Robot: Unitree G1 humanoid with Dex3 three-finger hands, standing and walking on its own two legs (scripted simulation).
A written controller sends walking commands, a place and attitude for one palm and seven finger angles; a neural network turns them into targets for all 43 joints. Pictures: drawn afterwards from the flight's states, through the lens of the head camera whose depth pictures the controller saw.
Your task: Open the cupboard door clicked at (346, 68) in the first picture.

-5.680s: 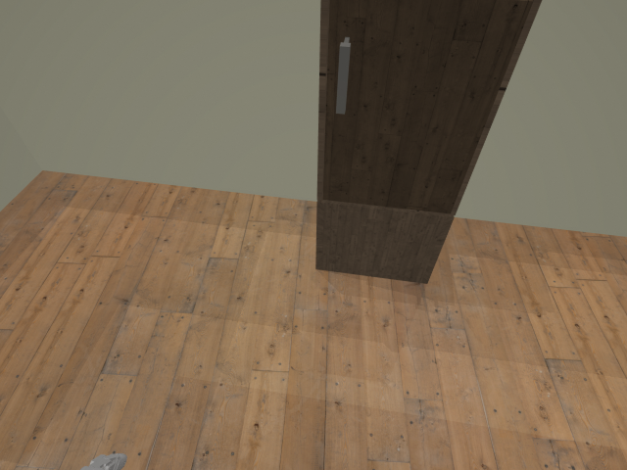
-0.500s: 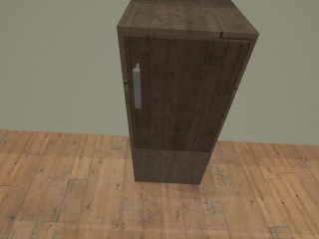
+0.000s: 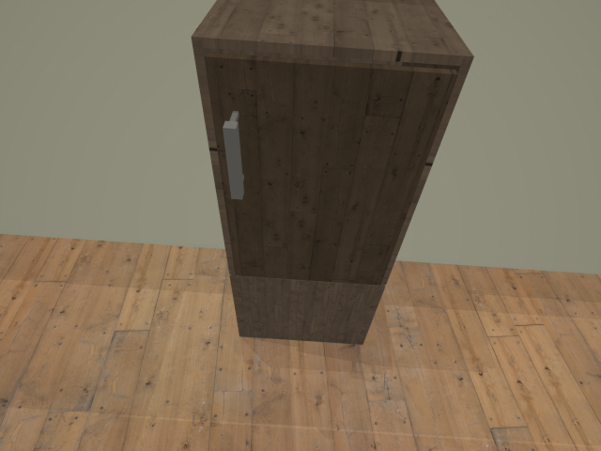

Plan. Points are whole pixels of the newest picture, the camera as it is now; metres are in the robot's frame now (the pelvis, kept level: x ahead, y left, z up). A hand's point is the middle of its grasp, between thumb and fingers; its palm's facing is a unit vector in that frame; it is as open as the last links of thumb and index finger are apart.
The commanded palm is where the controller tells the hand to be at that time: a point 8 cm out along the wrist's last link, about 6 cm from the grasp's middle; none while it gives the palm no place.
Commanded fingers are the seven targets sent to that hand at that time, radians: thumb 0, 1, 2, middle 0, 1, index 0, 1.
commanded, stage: shuffle to correct the standing spot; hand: left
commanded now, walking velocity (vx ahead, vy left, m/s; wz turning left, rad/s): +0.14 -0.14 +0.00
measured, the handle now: (236, 156) +0.59 +0.16 +0.07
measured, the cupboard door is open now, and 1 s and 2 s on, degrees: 0 0 0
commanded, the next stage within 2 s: come to a stop and stand still in 0.04 s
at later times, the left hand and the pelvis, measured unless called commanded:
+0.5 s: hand out of the picture +0.09 +0.13 -0.17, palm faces +0.04 -0.97 -0.24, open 7.2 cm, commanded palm none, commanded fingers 0.00 0.90 0.90 -0.20 -0.30 -0.20 -0.30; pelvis +0.04 -0.06 +0.00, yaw -1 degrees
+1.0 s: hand out of the picture +0.01 +0.12 -0.17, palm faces +0.03 -0.98 -0.20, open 7.3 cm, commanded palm none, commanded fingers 0.00 0.90 0.90 -0.20 -0.30 -0.20 -0.30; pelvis +0.01 -0.05 +0.01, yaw -1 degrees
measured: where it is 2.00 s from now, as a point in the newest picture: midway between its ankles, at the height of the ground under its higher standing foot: outside the picture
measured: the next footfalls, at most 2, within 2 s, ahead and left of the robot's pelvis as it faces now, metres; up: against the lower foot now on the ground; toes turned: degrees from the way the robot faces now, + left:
right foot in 0.34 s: +0.13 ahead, -0.19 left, +0.00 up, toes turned -8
left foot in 0.58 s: +0.07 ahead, +0.05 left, +0.00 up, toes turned +5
